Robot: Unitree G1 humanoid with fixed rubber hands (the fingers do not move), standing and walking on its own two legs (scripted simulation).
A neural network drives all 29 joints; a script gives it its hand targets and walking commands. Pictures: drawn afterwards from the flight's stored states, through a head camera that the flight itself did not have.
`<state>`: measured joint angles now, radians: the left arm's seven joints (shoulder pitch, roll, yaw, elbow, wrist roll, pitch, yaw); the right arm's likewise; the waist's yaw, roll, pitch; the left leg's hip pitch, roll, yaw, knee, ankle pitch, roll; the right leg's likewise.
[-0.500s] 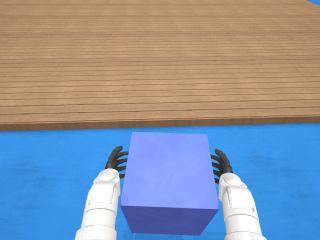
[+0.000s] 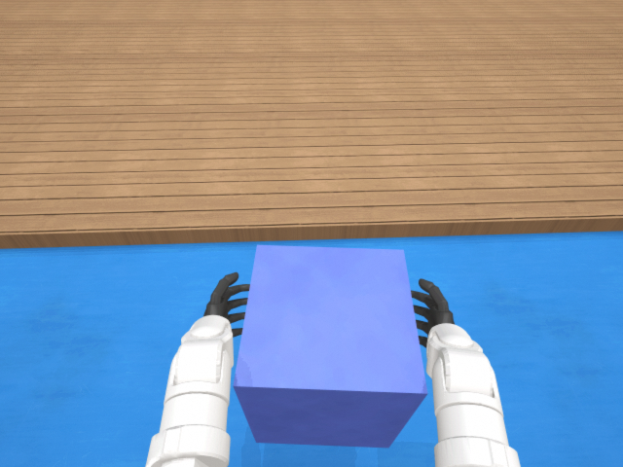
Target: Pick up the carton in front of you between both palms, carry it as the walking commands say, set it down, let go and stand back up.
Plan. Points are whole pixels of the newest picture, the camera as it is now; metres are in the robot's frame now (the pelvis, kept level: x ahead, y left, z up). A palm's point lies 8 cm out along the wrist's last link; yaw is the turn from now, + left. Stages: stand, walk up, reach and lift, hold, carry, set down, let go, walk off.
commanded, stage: reach and lift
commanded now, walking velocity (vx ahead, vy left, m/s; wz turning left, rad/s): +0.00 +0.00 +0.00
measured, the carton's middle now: (326, 351) +0.31 +0.00 -0.04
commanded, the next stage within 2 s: hold in 0.46 s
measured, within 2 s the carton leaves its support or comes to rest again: neither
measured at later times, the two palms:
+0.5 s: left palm (216, 320) +0.30 +0.15 +0.04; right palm (441, 329) +0.30 -0.15 +0.04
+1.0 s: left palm (212, 324) +0.29 +0.15 +0.05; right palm (445, 332) +0.29 -0.15 +0.05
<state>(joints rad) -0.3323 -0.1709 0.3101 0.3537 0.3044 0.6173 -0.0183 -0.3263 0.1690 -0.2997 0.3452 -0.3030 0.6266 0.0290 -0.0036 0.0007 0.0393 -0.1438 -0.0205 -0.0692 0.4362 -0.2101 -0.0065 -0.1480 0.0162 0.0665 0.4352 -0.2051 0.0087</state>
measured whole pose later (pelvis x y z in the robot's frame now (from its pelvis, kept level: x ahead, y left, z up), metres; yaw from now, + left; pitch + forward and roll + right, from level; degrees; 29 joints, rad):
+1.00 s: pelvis +0.00 +0.00 +0.00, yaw +0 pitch -8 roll +0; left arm -0.29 -0.16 0.25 0.23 0.28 0.75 -0.01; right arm -0.29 0.16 -0.24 0.23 -0.27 0.76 0.02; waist 0.00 0.00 0.05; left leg -0.05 -0.02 -0.07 0.39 -0.19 -0.01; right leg -0.06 0.01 0.07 0.39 -0.19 0.01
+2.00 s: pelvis +0.07 -0.01 -0.01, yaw +1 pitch +3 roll +0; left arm -0.20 -0.13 0.13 -0.05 0.15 0.98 0.05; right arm -0.17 0.11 -0.12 -0.09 -0.15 0.99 -0.05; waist 0.00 0.02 -0.19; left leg -0.30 0.03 -0.02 0.65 -0.41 0.00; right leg -0.25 0.00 -0.04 0.53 -0.33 -0.01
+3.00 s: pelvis +0.65 -0.02 -0.03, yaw +0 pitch +3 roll +1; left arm -0.22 -0.13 0.14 -0.47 0.09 1.25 0.09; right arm -0.23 0.14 -0.11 -0.46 -0.09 1.24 -0.10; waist -0.01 -0.04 -0.05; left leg -0.49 0.03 0.26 0.57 -0.13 0.10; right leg -0.04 -0.10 -0.15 0.72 -0.49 0.02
